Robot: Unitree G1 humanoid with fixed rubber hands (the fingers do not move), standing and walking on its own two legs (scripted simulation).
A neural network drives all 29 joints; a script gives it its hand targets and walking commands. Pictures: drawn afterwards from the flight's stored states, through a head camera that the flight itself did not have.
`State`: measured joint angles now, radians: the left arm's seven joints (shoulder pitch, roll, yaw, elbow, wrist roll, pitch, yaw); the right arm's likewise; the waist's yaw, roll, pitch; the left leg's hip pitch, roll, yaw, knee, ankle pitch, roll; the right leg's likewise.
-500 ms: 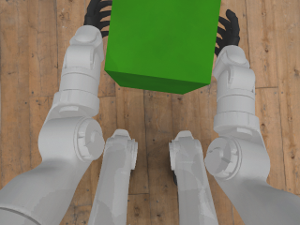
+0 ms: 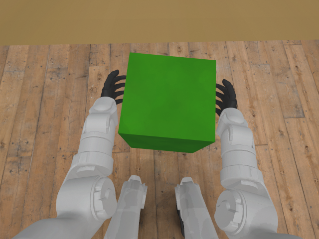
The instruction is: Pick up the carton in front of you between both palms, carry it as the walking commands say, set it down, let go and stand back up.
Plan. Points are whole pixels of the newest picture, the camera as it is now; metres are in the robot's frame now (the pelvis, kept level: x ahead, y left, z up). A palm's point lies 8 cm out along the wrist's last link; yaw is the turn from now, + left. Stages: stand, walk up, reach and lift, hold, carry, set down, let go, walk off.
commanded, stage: reach and lift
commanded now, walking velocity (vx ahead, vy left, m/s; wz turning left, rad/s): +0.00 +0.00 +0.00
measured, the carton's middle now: (166, 111) +0.45 -0.01 -0.11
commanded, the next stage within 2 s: hold in 1.78 s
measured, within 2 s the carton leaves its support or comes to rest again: neither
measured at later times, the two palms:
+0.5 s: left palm (86, 94) +0.39 +0.14 +0.11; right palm (260, 104) +0.38 -0.15 +0.11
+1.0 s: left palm (58, 93) +0.35 +0.15 +0.19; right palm (299, 101) +0.35 -0.15 +0.20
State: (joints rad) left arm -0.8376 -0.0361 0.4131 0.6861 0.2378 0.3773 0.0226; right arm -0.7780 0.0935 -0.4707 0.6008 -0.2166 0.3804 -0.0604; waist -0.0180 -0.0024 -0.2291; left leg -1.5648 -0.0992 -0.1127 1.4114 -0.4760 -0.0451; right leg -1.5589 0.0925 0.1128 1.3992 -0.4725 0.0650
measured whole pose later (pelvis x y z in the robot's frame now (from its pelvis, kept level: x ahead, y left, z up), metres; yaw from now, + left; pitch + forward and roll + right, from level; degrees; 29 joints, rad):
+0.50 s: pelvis +0.05 -0.01 +0.13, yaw +0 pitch +17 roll +0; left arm -0.41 -0.13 0.33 0.55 0.23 0.38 0.02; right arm -0.39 0.15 -0.35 0.52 -0.22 0.38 -0.04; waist -0.01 0.00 -0.17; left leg -0.76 -0.07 -0.14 0.82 -0.35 -0.03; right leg -0.76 0.06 0.13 0.82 -0.35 0.03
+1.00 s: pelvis +0.05 -0.01 +0.17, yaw +0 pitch -3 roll +0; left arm -0.31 -0.16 0.30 0.41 0.30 0.61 0.00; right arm -0.31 0.16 -0.30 0.41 -0.30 0.61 0.00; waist 0.00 0.00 -0.03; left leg -0.19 -0.04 -0.14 0.47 -0.23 -0.02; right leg -0.19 0.04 0.14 0.47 -0.23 0.02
